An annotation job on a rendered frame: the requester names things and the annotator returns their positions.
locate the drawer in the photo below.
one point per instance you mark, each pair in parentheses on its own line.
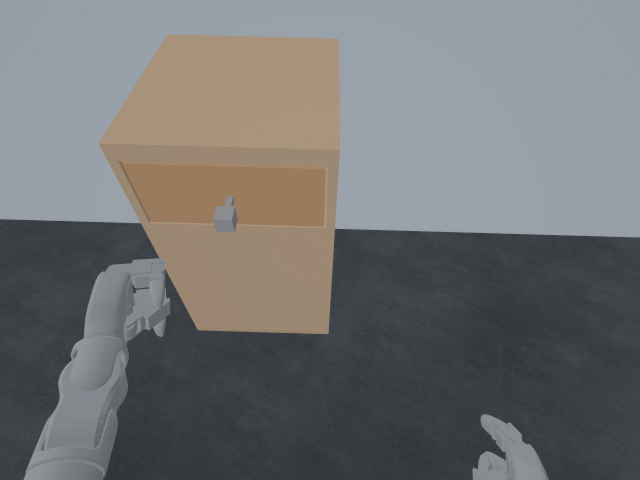
(263,195)

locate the cabinet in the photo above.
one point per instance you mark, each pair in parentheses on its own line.
(239,100)

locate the left robot hand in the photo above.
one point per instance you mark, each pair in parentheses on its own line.
(112,299)

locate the robot left forearm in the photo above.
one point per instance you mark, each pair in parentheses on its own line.
(77,440)

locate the right robot hand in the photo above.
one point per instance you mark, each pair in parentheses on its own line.
(522,461)

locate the handle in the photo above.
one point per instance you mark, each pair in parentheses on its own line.
(225,217)

